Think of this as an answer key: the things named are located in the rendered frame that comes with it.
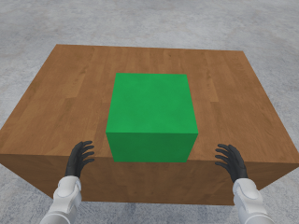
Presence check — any carton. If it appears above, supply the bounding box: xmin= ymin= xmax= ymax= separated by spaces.
xmin=106 ymin=73 xmax=199 ymax=162

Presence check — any right robot hand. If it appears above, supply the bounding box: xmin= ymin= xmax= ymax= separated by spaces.
xmin=215 ymin=144 xmax=249 ymax=183

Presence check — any left robot hand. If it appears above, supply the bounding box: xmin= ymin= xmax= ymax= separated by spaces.
xmin=64 ymin=141 xmax=94 ymax=178

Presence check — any robot left forearm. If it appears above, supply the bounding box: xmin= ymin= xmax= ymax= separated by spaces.
xmin=39 ymin=175 xmax=82 ymax=224

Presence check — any pedestal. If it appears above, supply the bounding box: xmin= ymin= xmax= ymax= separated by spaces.
xmin=0 ymin=44 xmax=299 ymax=206

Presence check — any robot right forearm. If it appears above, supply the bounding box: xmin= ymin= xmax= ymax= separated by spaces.
xmin=233 ymin=178 xmax=275 ymax=224

